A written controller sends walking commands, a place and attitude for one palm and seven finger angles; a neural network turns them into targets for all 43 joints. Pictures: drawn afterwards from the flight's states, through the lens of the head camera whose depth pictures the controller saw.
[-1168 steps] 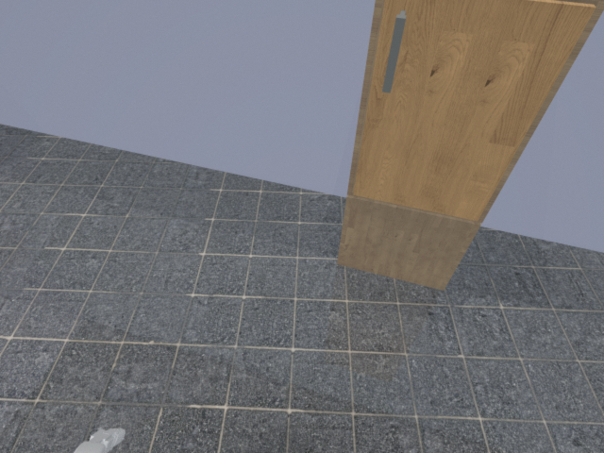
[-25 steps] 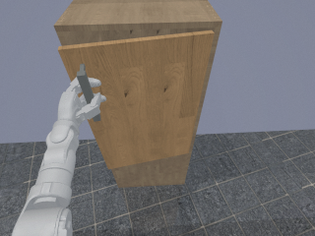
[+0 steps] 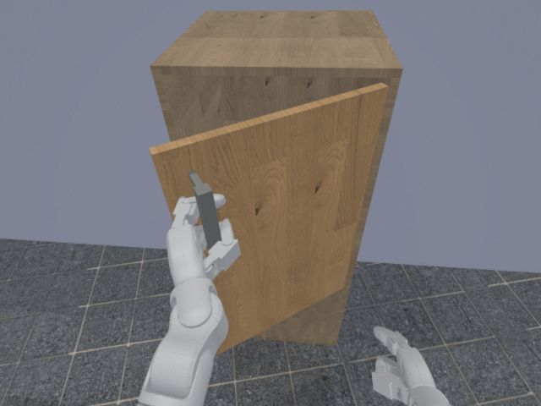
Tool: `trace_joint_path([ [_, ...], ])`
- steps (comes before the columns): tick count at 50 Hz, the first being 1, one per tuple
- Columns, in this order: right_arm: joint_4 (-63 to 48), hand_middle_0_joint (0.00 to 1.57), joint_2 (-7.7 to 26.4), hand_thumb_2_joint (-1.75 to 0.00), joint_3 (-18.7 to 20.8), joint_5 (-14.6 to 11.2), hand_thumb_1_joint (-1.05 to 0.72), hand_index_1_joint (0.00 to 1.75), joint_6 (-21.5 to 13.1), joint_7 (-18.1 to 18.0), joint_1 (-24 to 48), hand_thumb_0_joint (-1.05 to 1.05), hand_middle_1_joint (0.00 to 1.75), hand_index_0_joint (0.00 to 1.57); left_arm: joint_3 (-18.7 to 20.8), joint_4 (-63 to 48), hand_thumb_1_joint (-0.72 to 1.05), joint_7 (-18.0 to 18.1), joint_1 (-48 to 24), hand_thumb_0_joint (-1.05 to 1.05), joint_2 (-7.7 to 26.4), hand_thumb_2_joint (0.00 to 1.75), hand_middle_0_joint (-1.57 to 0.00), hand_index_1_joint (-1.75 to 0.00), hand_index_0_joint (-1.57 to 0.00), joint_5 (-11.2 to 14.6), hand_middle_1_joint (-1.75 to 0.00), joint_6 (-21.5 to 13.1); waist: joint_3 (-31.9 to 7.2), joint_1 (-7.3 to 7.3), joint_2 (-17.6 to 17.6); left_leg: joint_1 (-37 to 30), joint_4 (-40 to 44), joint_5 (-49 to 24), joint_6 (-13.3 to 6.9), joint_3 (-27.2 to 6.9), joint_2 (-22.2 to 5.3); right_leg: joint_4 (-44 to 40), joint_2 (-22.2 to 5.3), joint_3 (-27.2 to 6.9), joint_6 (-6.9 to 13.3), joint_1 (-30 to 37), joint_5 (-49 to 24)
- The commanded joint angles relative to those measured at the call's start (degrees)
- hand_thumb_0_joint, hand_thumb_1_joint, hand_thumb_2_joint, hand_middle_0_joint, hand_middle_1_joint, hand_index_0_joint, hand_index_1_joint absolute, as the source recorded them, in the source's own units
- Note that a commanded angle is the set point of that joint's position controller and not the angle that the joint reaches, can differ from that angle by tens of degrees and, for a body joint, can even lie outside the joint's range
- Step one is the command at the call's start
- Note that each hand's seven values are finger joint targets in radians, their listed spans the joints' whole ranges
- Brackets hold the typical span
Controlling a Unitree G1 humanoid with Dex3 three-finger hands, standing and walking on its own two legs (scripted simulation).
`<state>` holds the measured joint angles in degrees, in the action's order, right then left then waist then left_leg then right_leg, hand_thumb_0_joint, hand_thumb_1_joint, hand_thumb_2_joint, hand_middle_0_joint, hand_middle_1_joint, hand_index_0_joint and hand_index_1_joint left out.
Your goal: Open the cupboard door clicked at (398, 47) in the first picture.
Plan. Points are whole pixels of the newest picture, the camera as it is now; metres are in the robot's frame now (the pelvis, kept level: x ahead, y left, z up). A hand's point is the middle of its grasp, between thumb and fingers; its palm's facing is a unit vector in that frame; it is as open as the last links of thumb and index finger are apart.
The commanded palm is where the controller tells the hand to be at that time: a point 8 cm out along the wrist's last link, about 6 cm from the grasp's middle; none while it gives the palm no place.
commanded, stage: pull the door open along its arc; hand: left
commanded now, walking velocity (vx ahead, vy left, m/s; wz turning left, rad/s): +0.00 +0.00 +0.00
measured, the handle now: (207, 223) +0.34 +0.12 +0.13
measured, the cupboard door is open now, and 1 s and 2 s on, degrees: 34 41 43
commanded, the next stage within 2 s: open thumb and fingers to let go in 0.20 s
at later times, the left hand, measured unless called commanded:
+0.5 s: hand (255, 264) +0.26 +0.04 +0.14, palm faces +0.34 -0.94 +0.01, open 6.4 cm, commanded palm +0.22 +0.09 +0.13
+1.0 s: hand (249, 261) +0.27 +0.05 +0.14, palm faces +0.26 -0.96 +0.01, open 14.4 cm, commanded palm +0.22 +0.09 +0.13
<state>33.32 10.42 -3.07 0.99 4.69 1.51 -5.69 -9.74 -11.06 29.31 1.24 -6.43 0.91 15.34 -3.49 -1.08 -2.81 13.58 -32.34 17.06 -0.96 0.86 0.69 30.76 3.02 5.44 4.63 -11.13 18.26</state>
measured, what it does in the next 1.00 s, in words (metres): stands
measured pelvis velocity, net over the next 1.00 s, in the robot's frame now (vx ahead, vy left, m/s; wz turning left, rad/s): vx -0.01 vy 0.00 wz -0.01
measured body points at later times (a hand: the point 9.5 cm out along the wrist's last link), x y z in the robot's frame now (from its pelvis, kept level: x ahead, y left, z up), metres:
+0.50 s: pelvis -0.01 -0.03 +0.00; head -0.04 -0.07 +0.45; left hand +0.24 +0.09 +0.14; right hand +0.19 -0.23 -0.09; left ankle +0.01 +0.11 -0.73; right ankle -0.01 -0.06 -0.73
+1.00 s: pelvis -0.01 +0.00 +0.00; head -0.04 -0.03 +0.45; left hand +0.25 +0.10 +0.14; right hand +0.19 -0.20 -0.09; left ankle +0.01 +0.11 -0.73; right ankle -0.01 -0.06 -0.73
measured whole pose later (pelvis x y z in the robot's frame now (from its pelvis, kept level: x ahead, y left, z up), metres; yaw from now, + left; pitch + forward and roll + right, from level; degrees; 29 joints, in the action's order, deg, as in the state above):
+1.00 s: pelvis -0.01 +0.00 +0.00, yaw -1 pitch -4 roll +0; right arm 35.1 10.5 -2.6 1.3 6.7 0.3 -5.8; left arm -17.2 -13.8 30.0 5.7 -3.7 -0.1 12.1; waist -1.4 -1.2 -3.7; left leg 12.3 -32.7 16.8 -0.2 -2.8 1.5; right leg 30.7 3.7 5.1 5.1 -9.7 17.9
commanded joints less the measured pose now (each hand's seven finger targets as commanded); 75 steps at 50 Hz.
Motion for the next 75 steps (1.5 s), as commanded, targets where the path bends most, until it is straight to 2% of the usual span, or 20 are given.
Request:
trace_joint_path([
  [1,-8.7,0.20,4.4,-0.90,2.9,0.5,-0.90,0.30,-1.5,0.9,7.8,0.00,0.30,0.20,-5.5,-18.2,0.90,3.1,-4.8,0.00,-3.6,0.90,-0.40,-1.35,-0.40,-5.0,-1.35,-3.0,-9.9,-0.80,5.3,-4.7,0.2,-17.9,-0.1,-2.5,-0.6,-3.8,-4.7,-6.1,-3.0,2.8,-25.4],
  [6,-9.5,0.20,3.8,-0.90,2.6,-0.1,-0.90,0.30,-1.4,1.1,9.7,0.00,0.30,0.20,-9.9,-22.9,0.90,1.1,0.9,0.00,-5.6,0.90,-0.40,-1.35,-0.40,-2.8,-1.35,-3.8,-7.1,-0.29,7.1,-4.2,-0.8,-14.0,-0.4,-2.8,-0.3,-6.0,-5.5,-7.2,-3.9,1.9,-23.2],
  [10,-10.1,0.20,3.4,-0.90,2.2,-0.2,-0.90,0.30,-1.7,1.1,10.9,0.00,0.30,0.20,-8.9,-26.4,0.90,0.6,7.7,0.00,-3.9,0.90,-0.40,-1.35,-0.40,-1.4,-1.35,-4.1,-5.9,-1.59,7.6,-3.3,-1.2,-11.9,-0.5,-2.8,0.3,-7.8,-6.3,-8.8,-4.3,2.0,-20.9],
  [12,-9.3,0.20,3.4,-0.90,2.0,-0.2,-0.90,0.30,-1.8,0.9,11.6,0.00,0.30,0.20,-7.5,-24.8,0.90,1.3,3.6,0.00,-2.7,0.90,-0.40,-1.35,-0.40,-1.5,-1.35,-4.3,-4.2,-1.46,6.6,-3.2,-1.3,-10.9,-0.5,-2.8,0.6,-8.7,-6.2,-9.2,-4.1,0.8,-17.7],
  [15,-8.0,0.20,3.6,-0.90,1.7,0.0,-0.90,0.30,-2.3,-0.2,12.2,0.00,0.30,0.20,-4.4,-20.2,0.90,3.0,-6.1,0.00,-0.4,0.90,-0.40,-1.35,-0.40,-1.6,-1.35,-4.8,-2.3,-0.65,8.8,-2.2,-1.5,-8.0,-0.7,-3.2,1.3,-11.5,-7.1,-11.6,-4.6,-1.1,-11.2],
  [17,-7.5,0.20,3.4,-0.90,1.9,0.0,-0.90,0.30,-2.4,-0.5,12.7,0.00,0.30,0.20,-3.4,-18.4,0.76,3.5,-6.7,0.00,0.1,0.84,-0.39,-1.34,-0.39,-1.8,-1.34,-5.1,-1.1,-1.49,8.1,-1.7,-1.5,-6.7,-0.6,-3.6,1.5,-13.3,-7.6,-13.0,-4.3,-1.1,-6.5],
  [21,-7.5,0.20,3.3,-0.90,2.0,0.3,-0.90,0.30,-2.4,-1.0,11.5,0.00,0.30,0.20,-3.8,-18.0,0.48,2.7,-6.2,0.00,-0.4,0.72,-0.37,-1.30,-0.37,-2.0,-1.30,-6.5,-5.2,-1.63,9.8,-1.7,-0.7,-8.6,-0.7,-4.0,1.8,-12.0,-8.5,-14.0,-5.2,2.8,-13.2],
  [27,-7.4,0.20,3.2,-0.90,1.9,0.0,-0.90,0.30,-1.5,-1.9,11.0,0.00,0.30,0.20,-2.6,-17.0,0.06,1.0,-6.8,0.00,1.8,0.54,-0.34,-1.26,-0.34,-2.6,-1.26,-7.7,-4.9,-1.66,6.4,-2.4,0.6,-8.5,-0.8,-4.3,1.6,-11.3,-7.9,-13.0,-4.6,3.1,-13.0],
  [29,-8.0,0.20,3.2,-0.90,1.9,0.2,-0.90,0.30,-1.5,-2.0,10.9,0.00,0.30,0.20,-3.8,-17.6,-0.08,1.1,-7.6,0.00,0.2,0.48,-0.33,-1.24,-0.33,-2.6,-1.24,-7.8,-5.7,-1.28,6.4,-3.0,0.5,-9.6,-0.9,-4.3,1.5,-10.3,-7.9,-12.3,-4.7,3.3,-16.1],
  [35,-8.4,0.20,3.2,-0.90,1.7,0.3,-0.90,0.30,-1.3,-2.6,11.0,0.00,0.30,0.20,-2.8,-16.8,-0.50,0.4,-6.3,0.00,0.9,0.30,-0.30,-1.20,-0.30,-1.6,-1.20,-7.8,-5.1,-1.40,9.5,-2.5,0.3,-9.8,-0.9,-4.1,1.7,-10.4,-8.0,-12.3,-5.5,3.9,-19.3],
  [37,-8.2,0.20,3.2,-0.90,1.8,0.1,-0.90,0.30,-1.2,-2.7,10.9,0.00,0.30,0.20,-2.5,-16.5,-0.50,0.4,-6.6,0.00,1.1,0.30,-0.30,-1.20,-0.30,-1.6,-1.20,-7.9,-4.5,-1.61,9.0,-2.8,0.5,-9.9,-0.9,-4.2,1.7,-10.7,-7.8,-12.1,-5.0,3.8,-17.7],
  [55,-8.1,0.20,3.5,-0.90,2.4,0.3,-0.90,0.30,-1.4,0.3,11.9,0.00,0.30,0.20,-8.1,-15.6,-0.50,4.1,-8.4,0.00,-6.0,0.30,-0.15,-0.30,-0.15,-2.6,-0.30,-4.6,-6.2,-1.51,5.7,-5.0,-0.4,-12.2,-0.3,-3.7,0.3,-5.7,-4.2,-4.8,-2.3,-1.4,-11.5],
  [61,-7.2,0.20,3.7,-0.90,2.5,0.3,-0.90,0.30,-1.5,1.5,12.6,0.00,0.30,0.20,-9.9,-14.6,-0.50,5.3,-11.3,0.00,-8.5,0.30,-0.15,-0.30,-0.15,-2.7,-0.30,-2.8,-5.8,-1.38,5.2,-4.2,-0.3,-10.8,0.3,-4.9,-0.5,-3.5,-3.0,-2.9,-1.5,-4.2,-6.6],
  [62,-8.6,0.20,6.6,-0.90,2.7,0.0,-0.90,0.30,-0.2,1.8,7.2,0.00,0.30,0.20,-22.6,-16.8,-0.50,-7.9,-9.9,0.00,-4.1,0.30,-0.15,-0.30,-0.15,-7.2,-0.30,-6.1,-0.6,5.09,6.7,-7.7,1.4,-11.9,-1.3,-5.0,0.6,-3.4,-2.6,-5.2,-2.4,-6.3,-12.2],
  [63,-10.9,0.20,5.6,-0.90,3.0,-1.3,-0.90,0.30,0.1,1.1,7.1,0.00,0.30,0.20,-18.0,-21.1,-0.50,-14.7,-13.5,0.00,0.9,0.30,-0.15,-0.30,-0.15,-4.7,-0.30,-9.1,-7.1,2.95,4.3,-8.4,1.3,-12.6,-1.4,-4.8,0.3,-1.7,-2.6,-4.7,-1.9,-3.5,-14.5],
  [64,-11.4,0.20,5.4,-0.90,2.6,-1.6,-0.90,0.30,0.2,0.2,7.1,0.00,0.30,0.20,-17.3,-19.9,-0.50,-18.7,-13.0,0.00,3.3,0.30,-0.15,-0.30,-0.15,-3.8,-0.30,-10.7,-8.3,2.22,3.5,-8.2,0.9,-13.3,-1.6,-4.7,0.3,-0.7,-2.7,-5.1,-1.7,-2.8,-16.0],
  [66,-13.0,0.20,4.7,-0.90,1.6,-2.0,-0.90,0.30,-0.3,-0.9,6.8,0.00,0.30,0.20,-16.0,-19.8,-0.50,-23.4,-15.2,0.00,3.9,0.30,-0.15,-0.30,-0.15,-1.6,-0.30,-11.9,-8.6,2.23,4.3,-8.2,1.6,-11.1,-1.7,-5.1,0.1,-1.4,-2.7,-4.3,-1.7,-2.8,-12.9],
  [68,-14.1,0.20,4.4,-0.90,1.0,-2.4,-0.90,0.30,-1.4,-1.5,7.2,0.00,0.30,0.20,-14.4,-17.9,-0.50,-24.3,-12.6,0.00,2.5,0.30,-0.15,-0.30,-0.15,1.2,-0.30,-11.8,-4.9,1.48,5.2,-6.6,3.3,-6.4,-1.2,-6.1,-0.5,-2.4,-2.2,-3.1,-1.7,-4.6,-6.2],
  [71,-14.0,0.20,4.5,-0.90,0.4,-2.7,-0.90,0.30,-2.1,-2.0,9.0,0.00,0.30,0.20,-10.2,-15.9,-0.50,-21.6,-12.1,0.00,2.1,0.30,-0.15,-0.30,-0.15,4.1,-0.30,-10.1,-1.1,0.41,7.4,-3.5,5.1,-0.3,-0.9,-6.6,-0.5,-4.0,-1.9,-2.5,-2.1,-5.7,0.6],
  [75,-14.2,0.20,4.4,-0.90,0.5,-2.2,-0.90,0.30,-1.5,-1.0,9.0,0.00,0.30,0.20,-8.1,-17.3,-0.50,-16.8,-10.2,0.00,3.1,0.30,-0.15,-0.30,-0.15,1.6,-0.30,-8.4,-2.9,-0.90,4.5,-3.1,6.4,0.0,-0.3,-6.6,-0.6,-2.4,-1.8,-2.4,-1.6,-4.4,0.5],
])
